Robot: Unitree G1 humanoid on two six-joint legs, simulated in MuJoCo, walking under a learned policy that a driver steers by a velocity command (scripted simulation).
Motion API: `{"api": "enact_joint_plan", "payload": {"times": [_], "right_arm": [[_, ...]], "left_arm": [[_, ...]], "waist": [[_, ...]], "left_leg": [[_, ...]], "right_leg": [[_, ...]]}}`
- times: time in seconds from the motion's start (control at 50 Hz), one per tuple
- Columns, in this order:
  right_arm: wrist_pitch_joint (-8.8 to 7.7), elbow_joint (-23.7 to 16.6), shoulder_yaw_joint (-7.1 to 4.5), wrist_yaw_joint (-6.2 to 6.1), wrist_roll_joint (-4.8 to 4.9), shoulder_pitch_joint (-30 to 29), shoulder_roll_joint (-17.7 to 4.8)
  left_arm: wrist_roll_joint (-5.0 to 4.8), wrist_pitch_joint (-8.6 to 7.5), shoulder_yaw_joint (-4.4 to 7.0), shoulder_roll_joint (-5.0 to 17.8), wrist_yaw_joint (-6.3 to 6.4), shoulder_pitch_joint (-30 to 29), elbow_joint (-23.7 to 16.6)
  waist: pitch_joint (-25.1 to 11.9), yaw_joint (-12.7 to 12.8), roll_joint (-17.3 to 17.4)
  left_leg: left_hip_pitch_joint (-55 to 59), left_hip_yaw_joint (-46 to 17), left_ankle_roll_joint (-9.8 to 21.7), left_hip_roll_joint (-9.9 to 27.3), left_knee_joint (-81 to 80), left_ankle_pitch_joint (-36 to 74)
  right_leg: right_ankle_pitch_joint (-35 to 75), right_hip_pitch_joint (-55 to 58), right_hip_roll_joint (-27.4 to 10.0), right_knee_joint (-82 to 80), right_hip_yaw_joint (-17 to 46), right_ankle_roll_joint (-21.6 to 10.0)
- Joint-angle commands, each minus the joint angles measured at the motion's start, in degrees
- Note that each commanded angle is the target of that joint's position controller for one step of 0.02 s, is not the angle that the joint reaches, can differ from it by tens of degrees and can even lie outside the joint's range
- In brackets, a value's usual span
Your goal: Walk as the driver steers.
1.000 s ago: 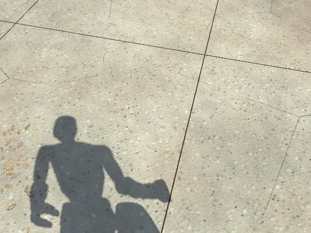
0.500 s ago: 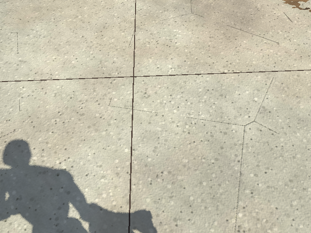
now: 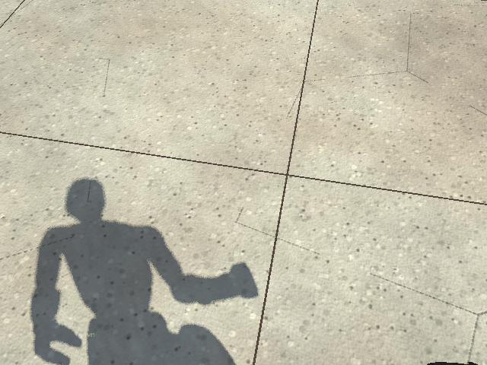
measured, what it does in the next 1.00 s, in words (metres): walks ahead, turning left: right foot, then left foot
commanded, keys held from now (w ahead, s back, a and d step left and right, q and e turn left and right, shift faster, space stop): w+q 0.28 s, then w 0.04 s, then s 0.40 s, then w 0.28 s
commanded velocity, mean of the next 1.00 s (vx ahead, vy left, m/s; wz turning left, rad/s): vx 0.25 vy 0.00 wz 0.27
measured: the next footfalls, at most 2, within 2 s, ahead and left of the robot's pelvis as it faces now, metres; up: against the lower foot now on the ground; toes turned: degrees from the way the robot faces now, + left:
right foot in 0.42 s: +0.44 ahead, -0.09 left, +0.00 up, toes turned +16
left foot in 0.86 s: +0.27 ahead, +0.11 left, +0.00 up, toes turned +15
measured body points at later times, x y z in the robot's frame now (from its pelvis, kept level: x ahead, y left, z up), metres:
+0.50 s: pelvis +0.27 -0.02 +0.01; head +0.31 -0.02 +0.46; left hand +0.42 +0.27 -0.06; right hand +0.42 -0.28 -0.11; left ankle +0.12 +0.08 -0.65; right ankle +0.40 -0.10 -0.71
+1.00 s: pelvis +0.29 +0.01 +0.04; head +0.27 +0.04 +0.48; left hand +0.34 +0.31 -0.09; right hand +0.39 -0.25 -0.08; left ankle +0.23 +0.10 -0.71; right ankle +0.39 -0.12 -0.64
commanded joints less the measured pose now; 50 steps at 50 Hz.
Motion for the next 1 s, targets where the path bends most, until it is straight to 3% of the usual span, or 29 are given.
{"api": "enact_joint_plan", "payload": {"times": [0.02,0.04,0.06,0.08,0.12,0.16,0.26,0.32,0.38,0.4,0.42,0.44,0.46,0.48,0.5,0.52,0.56,0.6,0.66,0.72,0.78,0.82,0.84,0.86,0.88,0.9,0.92,0.96,1.0], "right_arm": [[-0.18,-0.3,-3.94,-1.25,-0.2,19.2,-11.9],[-0.14,-1.0,-3.37,-1.47,0.13,15.5,-9.8],[0.01,-2.0,-2.86,-1.51,0.26,11.4,-8.5],[0.07,-3.1,-2.32,-1.64,-0.14,8.8,-7.0],[0.06,-4.1,-2.34,-1.97,-0.5,7.2,-7.0],[-0.17,-3.7,-2.69,-2.56,-0.41,7.9,-8.4],[0.83,-2.3,-3.04,-3.9,0.57,11.9,-9.6],[1.34,-1.3,-2.87,-4.1,0.65,14.6,-9.4],[2.31,-0.7,-2.57,-4.78,-0.07,15.0,-8.3],[2.54,-1.2,-2.36,-4.99,-0.13,13.3,-7.8],[2.34,-2.5,-1.84,-5.01,-0.73,12.5,-6.3],[1.7,-3.6,-0.84,-4.95,-1.46,15.8,-3.7],[1.34,-2.6,-0.28,-4.53,-0.85,22.1,-4.2],[1.76,-1.6,-1.32,-4.17,-0.2,22.0,-9.0],[2.84,-2.4,-1.72,-4.34,0.39,16.3,-10.1],[4.09,-2.7,-1.62,-4.68,0.14,13.0,-9.3],[6.69,-2.6,-1.3,-5.35,-0.14,12.7,-6.7],[7.58,-1.9,-0.71,-5.66,-0.51,15.2,-4.3],[7.67,-1.9,-0.61,-5.95,-1.07,14.1,-4.2],[8.1,-2.2,-0.76,-5.99,-1.23,11.6,-4.6],[7.86,-1.5,-0.85,-5.09,-1.13,12.4,-4.0],[7.3,0.9,-0.87,-4.17,-1.81,16.1,-2.8],[6.9,1.1,-0.96,-4.11,-2.18,17.6,-3.6],[6.49,1.1,-1.35,-4.54,-2.5,21.0,-6.9],[5.72,0.8,-3.86,-3.98,-2.61,19.0,-16.7],[3.94,0.1,-3.7,-4.39,-3.15,15.0,-15.2],[2.42,0.2,-2.61,-4.87,-2.56,11.5,-11.5],[0.95,0.8,-1.71,-4.93,-1.06,10.9,-7.9],[0.24,2.5,-1.3,-5.02,-0.78,14.8,-6.0]], "left_arm": [[-1.83,-5.02,0.52,7.6,-1.76,-2.3,-8.3],[-2.28,-5.67,0.24,7.6,-1.9,-5.9,-9.7],[-1.08,-5.69,0.32,7.1,-1.44,-7.1,-9.7],[0.01,-5.1,0.9,7.8,-1.07,-6.8,-9.8],[0.57,-3.56,0.99,6.7,-0.91,-4.4,-10.0],[0.85,-2.6,0.59,5.4,-0.52,-5.0,-10.4],[0.35,-2.92,-0.58,2.8,-0.82,-16.0,-12.8],[-0.54,-3.71,-0.25,4.1,-1.88,-19.3,-13.5],[0.85,-4.76,0.92,6.2,-2.38,-17.2,-13.2],[1.43,-5.23,1.16,6.2,-2.32,-13.8,-12.3],[2.37,-5.68,1.63,8.3,-2.06,-9.6,-11.9],[3.81,-5.53,2.19,11.8,-1.67,-3.6,-11.6],[2.6,-4.28,1.87,9.5,-1.92,0.3,-9.6],[0.8,-3.24,1.18,7.4,-2.15,-0.3,-10.2],[0.35,-2.28,0.93,6.4,-1.93,-3.7,-11.0],[0.26,-1.53,0.24,5.1,-1.71,-6.9,-11.0],[0.54,-0.06,-0.29,5.1,-1.57,-12.2,-10.7],[0.91,1.0,0.17,6.6,-1.51,-15.1,-10.3],[0.35,2.22,0.59,7.4,-0.61,-14.4,-8.9],[0.3,3.44,0.77,7.8,0.29,-13.6,-7.6],[-0.2,4.17,0.59,7.3,0.12,-14.0,-6.6],[-0.72,4.17,0.33,6.3,-0.2,-12.5,-4.9],[-0.57,4.06,0.01,4.9,-0.27,-11.9,-4.5],[-0.01,3.65,-0.94,0.7,-0.68,-12.4,-5.2],[-1.29,2.37,0.73,4.8,-0.68,-15.4,-8.0],[-2.64,1.6,2.24,9.0,-0.07,-18.4,-8.5],[-2.6,1.53,2.78,9.5,0.08,-15.9,-7.1],[-0.57,1.71,2.9,7.5,-0.07,-11.7,-3.7],[-0.54,1.09,2.65,5.1,-0.63,-12.0,-3.0]], "waist": [[-21.5,-9.1,6.7],[-13.8,-7.5,2.7],[-8.6,-4.7,-2.0],[-6.1,-2.6,-1.8],[-4.9,-0.2,0.8],[-4.1,0.1,1.3],[-3.3,-4.4,4.1],[-3.7,-6.2,5.2],[-4.0,-4.7,6.6],[-5.5,-2.3,6.8],[-10.2,-0.6,5.3],[-18.3,0.0,-5.0],[-27.7,-0.1,-19.2],[-27.2,0.7,-11.8],[-21.4,1.1,-7.4],[-15.6,0.6,-4.0],[-9.3,-2.8,-5.2],[-8.8,-4.6,-8.9],[-11.9,-3.6,-9.5],[-11.3,-2.3,-9.5],[-10.4,-2.1,-11.0],[-6.9,-4.0,-11.0],[-4.6,-4.6,-7.0],[-4.9,-4.7,6.4],[2.7,-5.1,15.5],[7.7,-4.2,11.8],[7.8,-1.6,11.2],[4.3,-1.0,9.4],[2.4,-1.8,7.0]], "left_leg": [[54.0,-44.6,16.1,20.3,-17.0,-4.7],[44.6,-36.1,13.5,18.0,-17.6,-2.3],[34.7,-30.3,11.7,15.5,-18.5,3.1],[27.7,-26.5,11.0,13.7,-20.0,8.3],[20.6,-23.6,11.3,11.6,-22.3,13.1],[16.3,-19.8,11.2,10.2,-22.9,17.5],[14.3,-16.4,6.7,5.9,-20.6,10.5],[18.8,-20.2,6.0,8.4,-18.1,5.8],[25.3,-22.7,2.7,8.8,-8.9,18.6],[25.7,-21.6,0.8,7.0,-4.4,23.5],[22.5,-20.1,-1.8,3.9,3.0,22.0],[8.8,-16.6,-5.6,-1.0,19.8,2.1],[-0.5,-13.9,-9.1,-5.2,35.4,-33.6],[-3.2,-17.0,-10.0,-2.2,40.8,-33.4],[-5.7,-15.3,-11.0,-0.7,43.4,-30.7],[-6.4,-13.6,-11.4,0.6,41.0,-28.4],[1.1,-10.6,-11.7,2.2,33.5,-24.4],[7.5,-6.6,-12.6,1.1,27.0,-20.7],[9.4,-5.8,-12.5,1.7,21.0,-15.9],[10.1,-5.7,-11.3,2.7,17.7,-14.9],[17.3,-3.7,-8.6,3.4,6.2,-13.0],[26.2,1.3,-5.9,0.1,-3.8,-10.9],[26.6,-2.7,-3.8,2.3,-9.0,-17.1],[28.9,-20.5,0.5,15.3,-17.8,-30.1],[18.8,-39.0,9.5,25.0,-29.3,-43.2],[14.7,-40.9,9.9,24.5,-33.1,-44.7],[16.2,-35.8,6.8,21.9,-32.4,-38.2],[20.6,-26.4,3.2,17.8,-30.8,-27.9],[23.8,-21.0,2.3,15.8,-30.5,-20.7]], "right_leg": [[-1.8,-42.2,2.1,36.5,14.1,-0.5],[3.4,-42.6,-0.5,31.8,12.8,-1.3],[6.2,-39.9,-2.6,26.3,11.7,-1.0],[8.1,-35.9,-4.2,22.4,11.4,-0.4],[9.7,-31.7,-4.9,18.3,10.5,1.2],[12.6,-30.8,-4.5,12.9,9.1,2.9],[30.1,-26.4,-0.3,-9.3,7.9,4.2],[32.1,-24.9,0.8,-15.6,8.6,3.5],[30.2,-22.5,2.5,-21.2,8.3,0.2],[35.2,-17.5,2.7,-25.1,7.2,-1.3],[50.3,-7.0,-2.0,-23.8,9.8,-3.8],[78.8,12.5,-15.0,-17.0,21.4,-11.5],[89.1,23.1,-26.3,-16.6,35.5,-21.0],[81.5,20.2,-25.1,-17.6,36.1,-20.1],[74.6,15.8,-21.9,-17.9,30.3,-17.6],[69.3,8.2,-18.8,-20.0,25.8,-16.1],[60.0,-6.5,-13.9,-24.5,19.7,-13.9],[61.4,-12.3,-11.0,-26.7,14.5,-13.7],[61.9,-9.1,-12.4,-26.3,14.3,-14.5],[52.0,-8.9,-14.0,-27.0,16.1,-14.9],[8.1,-14.7,-12.0,-31.6,17.2,-12.0],[-9.5,-22.7,-8.5,-31.9,14.7,-7.1],[-12.1,-25.3,-5.5,-26.4,12.5,-3.9],[-9.5,-32.3,-0.1,-6.0,6.4,0.3],[-3.8,-42.1,3.5,2.2,6.0,0.2],[2.0,-43.0,0.4,7.7,10.5,-0.7],[8.3,-43.0,-0.5,9.4,11.6,-1.1],[15.1,-41.5,-1.0,11.2,10.0,-0.1],[20.0,-40.7,-1.2,11.2,8.2,0.2]]}}
Keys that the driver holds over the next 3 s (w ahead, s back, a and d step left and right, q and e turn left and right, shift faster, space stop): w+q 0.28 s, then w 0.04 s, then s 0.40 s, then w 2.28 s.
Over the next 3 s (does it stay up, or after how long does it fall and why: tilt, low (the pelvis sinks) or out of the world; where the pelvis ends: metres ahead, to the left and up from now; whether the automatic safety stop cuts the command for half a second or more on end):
stays up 1.29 0.24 0.01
